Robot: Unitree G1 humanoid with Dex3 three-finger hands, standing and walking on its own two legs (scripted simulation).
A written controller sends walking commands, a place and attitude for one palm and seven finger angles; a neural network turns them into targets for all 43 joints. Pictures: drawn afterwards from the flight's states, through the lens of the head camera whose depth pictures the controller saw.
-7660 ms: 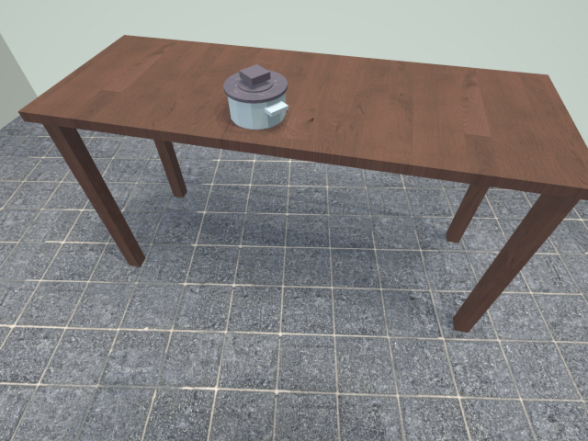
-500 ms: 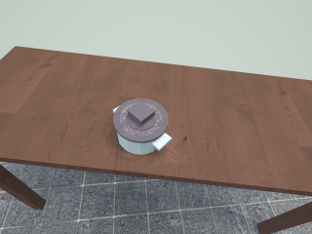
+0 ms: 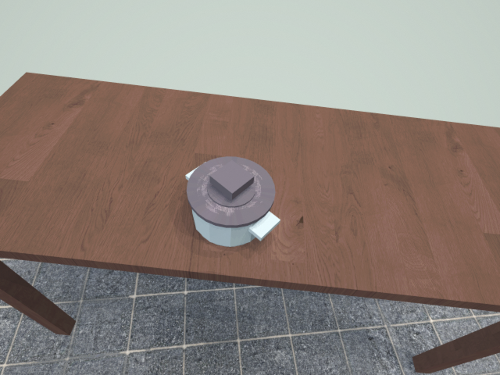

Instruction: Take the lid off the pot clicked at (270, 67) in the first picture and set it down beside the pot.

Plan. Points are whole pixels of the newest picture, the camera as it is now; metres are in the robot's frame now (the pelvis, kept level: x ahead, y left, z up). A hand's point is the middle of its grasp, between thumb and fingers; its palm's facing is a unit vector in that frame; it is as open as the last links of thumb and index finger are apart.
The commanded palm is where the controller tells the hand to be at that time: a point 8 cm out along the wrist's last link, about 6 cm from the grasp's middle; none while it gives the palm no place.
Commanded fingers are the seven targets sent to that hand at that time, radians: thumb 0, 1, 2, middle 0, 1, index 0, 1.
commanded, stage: look again from close up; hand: left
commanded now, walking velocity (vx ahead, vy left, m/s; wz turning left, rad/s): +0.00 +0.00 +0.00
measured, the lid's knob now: (231, 179) +0.41 +0.06 +0.08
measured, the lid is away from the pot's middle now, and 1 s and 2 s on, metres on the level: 0.00 0.00 0.00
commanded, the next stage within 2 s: shuffle to correct the standing spot in 0.26 s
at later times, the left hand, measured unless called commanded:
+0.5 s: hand out of the picture -0.04 +0.15 -0.19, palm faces +0.01 -0.99 -0.12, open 7.4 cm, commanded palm none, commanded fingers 0.00 0.90 0.90 -0.20 -0.30 -0.20 -0.30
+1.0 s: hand out of the picture -0.08 +0.14 -0.19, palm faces +0.01 -0.99 -0.17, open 7.4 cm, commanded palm none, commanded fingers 0.00 0.90 0.90 -0.20 -0.30 -0.20 -0.30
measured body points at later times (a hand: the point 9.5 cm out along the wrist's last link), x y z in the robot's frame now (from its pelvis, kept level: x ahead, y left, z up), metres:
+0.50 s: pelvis -0.01 +0.00 +0.00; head +0.01 +0.03 +0.45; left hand -0.04 +0.21 -0.17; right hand -0.02 -0.22 -0.15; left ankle +0.03 +0.07 -0.74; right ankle -0.06 -0.16 -0.74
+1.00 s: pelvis -0.05 -0.03 -0.01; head -0.03 +0.00 +0.44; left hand -0.08 +0.19 -0.17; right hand +0.00 -0.27 -0.15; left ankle +0.03 +0.07 -0.73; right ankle -0.06 -0.16 -0.74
